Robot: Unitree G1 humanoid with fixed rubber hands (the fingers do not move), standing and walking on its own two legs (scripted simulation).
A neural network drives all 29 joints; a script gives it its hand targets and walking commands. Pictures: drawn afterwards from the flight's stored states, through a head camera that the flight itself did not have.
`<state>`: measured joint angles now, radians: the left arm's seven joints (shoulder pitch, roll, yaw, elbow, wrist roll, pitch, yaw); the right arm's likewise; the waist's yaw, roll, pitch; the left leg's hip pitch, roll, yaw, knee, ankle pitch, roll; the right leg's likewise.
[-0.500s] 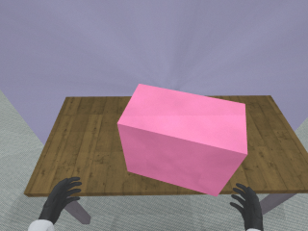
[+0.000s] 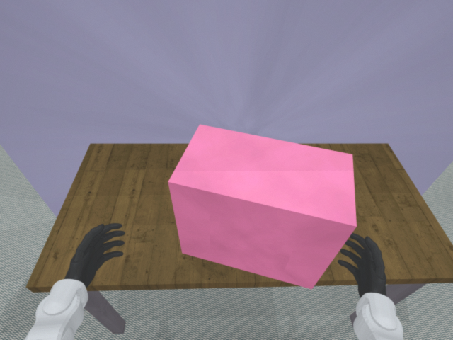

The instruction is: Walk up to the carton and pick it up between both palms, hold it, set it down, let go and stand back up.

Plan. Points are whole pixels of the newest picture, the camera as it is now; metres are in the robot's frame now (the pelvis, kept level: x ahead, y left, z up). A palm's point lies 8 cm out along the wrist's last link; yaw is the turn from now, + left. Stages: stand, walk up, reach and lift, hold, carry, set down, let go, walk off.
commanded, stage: reach and lift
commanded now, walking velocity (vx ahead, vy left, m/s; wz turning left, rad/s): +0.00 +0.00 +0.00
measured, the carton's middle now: (257, 209) +0.40 -0.04 -0.04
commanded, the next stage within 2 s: none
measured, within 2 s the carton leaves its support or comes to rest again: neither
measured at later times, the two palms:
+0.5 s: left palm (104, 210) +0.33 +0.25 +0.04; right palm (381, 248) +0.28 -0.25 +0.03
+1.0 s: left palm (119, 165) +0.41 +0.23 +0.08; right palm (393, 212) +0.33 -0.27 +0.07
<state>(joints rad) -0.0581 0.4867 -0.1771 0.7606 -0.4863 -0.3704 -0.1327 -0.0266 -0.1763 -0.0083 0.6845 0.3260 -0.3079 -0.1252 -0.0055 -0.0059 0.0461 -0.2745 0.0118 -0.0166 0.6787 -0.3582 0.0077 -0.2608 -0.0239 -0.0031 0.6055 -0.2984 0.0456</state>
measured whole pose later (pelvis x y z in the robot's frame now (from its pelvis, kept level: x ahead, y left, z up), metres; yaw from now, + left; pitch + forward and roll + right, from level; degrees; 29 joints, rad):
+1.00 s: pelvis +0.01 +0.00 +0.02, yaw -1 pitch +3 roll -1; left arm -0.58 0.52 -0.11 0.91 -0.45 -0.03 -0.14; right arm -0.39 -0.31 0.02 0.64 0.40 0.02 -0.13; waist -0.08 -0.01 -0.02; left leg -0.29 0.02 0.00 0.51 -0.27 0.01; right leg -0.28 -0.01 0.02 0.42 -0.20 0.04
